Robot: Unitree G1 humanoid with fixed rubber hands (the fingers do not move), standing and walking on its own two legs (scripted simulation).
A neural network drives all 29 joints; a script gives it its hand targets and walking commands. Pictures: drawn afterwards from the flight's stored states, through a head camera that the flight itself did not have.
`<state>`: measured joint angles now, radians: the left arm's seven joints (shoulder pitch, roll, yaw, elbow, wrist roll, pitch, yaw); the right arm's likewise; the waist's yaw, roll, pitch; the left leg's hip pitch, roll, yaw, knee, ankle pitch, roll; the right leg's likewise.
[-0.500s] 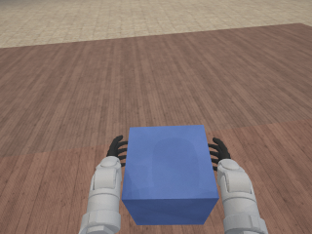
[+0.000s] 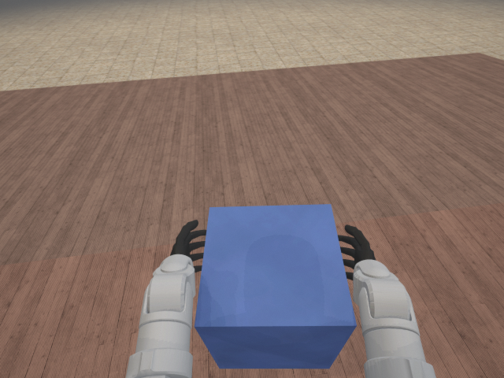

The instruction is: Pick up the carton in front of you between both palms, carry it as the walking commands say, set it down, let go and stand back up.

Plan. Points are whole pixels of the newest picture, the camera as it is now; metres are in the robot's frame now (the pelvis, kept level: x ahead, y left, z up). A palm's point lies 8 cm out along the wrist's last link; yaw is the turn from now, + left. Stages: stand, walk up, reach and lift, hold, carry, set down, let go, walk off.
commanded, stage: hold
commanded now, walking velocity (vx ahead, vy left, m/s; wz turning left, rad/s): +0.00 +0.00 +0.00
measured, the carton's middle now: (271, 291) +0.28 +0.00 -0.03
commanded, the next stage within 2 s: carry in 0.32 s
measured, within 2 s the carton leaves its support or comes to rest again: neither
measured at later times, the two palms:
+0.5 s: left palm (175, 251) +0.30 +0.16 +0.06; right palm (357, 254) +0.30 -0.14 +0.06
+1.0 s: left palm (171, 179) +0.46 +0.20 +0.08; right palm (318, 175) +0.47 -0.10 +0.08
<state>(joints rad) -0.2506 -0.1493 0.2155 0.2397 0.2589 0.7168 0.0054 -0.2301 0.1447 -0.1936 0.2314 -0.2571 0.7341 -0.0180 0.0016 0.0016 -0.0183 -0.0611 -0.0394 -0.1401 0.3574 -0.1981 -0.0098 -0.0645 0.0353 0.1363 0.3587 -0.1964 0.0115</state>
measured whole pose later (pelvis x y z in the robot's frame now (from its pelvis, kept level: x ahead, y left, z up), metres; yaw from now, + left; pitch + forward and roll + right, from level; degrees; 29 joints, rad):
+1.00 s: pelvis +0.23 +0.04 -0.02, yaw -1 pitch +4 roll +1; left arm 0.00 -0.13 0.08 -0.55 0.01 1.20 0.16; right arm -0.01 0.13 -0.04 -0.50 -0.02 1.19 -0.14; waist 0.03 -0.05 -0.16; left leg -0.44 0.03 0.23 0.58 -0.19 0.06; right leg -0.15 -0.12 -0.12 0.66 -0.49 0.04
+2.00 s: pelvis +0.88 +0.06 -0.03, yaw +0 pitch +3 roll +0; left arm -0.21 -0.08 0.14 -0.38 -0.01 1.17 0.15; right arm -0.21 0.13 -0.10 -0.35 -0.01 1.17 -0.18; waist -0.04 -0.03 -0.05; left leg -0.50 0.03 0.21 0.64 -0.21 0.10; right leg -0.29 -0.06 -0.05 1.17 -0.46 -0.02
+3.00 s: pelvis +1.45 +0.06 -0.06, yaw +0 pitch +5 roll -1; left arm -0.43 -0.13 0.24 -0.15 0.03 1.04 0.14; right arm -0.40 0.12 -0.22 -0.15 -0.01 1.04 -0.16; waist -0.04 0.01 0.03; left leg -0.42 -0.05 0.12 0.50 -0.08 0.11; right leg -0.32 0.02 -0.01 0.68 -0.40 -0.01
